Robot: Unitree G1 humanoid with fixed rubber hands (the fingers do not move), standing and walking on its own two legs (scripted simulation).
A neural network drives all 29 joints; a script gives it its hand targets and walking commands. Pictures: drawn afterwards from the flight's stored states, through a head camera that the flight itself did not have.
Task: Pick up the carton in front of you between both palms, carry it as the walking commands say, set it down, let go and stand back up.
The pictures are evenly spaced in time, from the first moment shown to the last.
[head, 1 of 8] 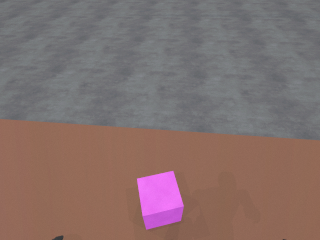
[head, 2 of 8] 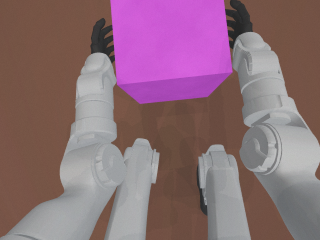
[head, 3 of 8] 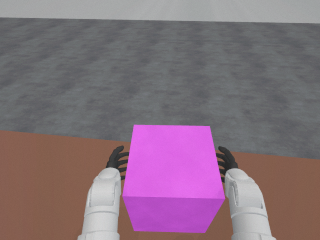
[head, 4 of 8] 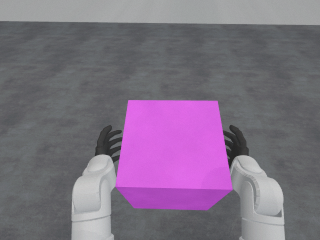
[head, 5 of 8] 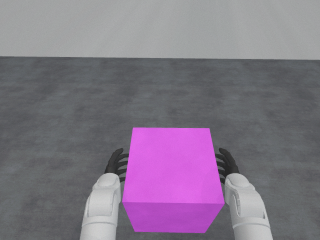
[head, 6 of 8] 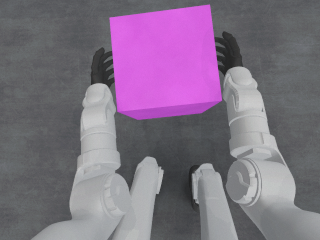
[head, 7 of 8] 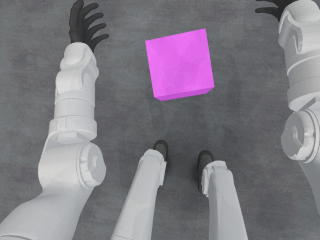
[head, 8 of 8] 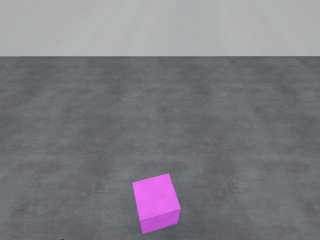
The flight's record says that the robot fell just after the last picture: no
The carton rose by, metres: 0.70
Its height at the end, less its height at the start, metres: -0.08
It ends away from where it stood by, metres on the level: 3.08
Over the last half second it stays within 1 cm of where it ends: yes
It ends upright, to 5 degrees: yes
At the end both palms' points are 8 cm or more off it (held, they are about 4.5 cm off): yes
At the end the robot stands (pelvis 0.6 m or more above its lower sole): yes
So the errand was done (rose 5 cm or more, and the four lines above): yes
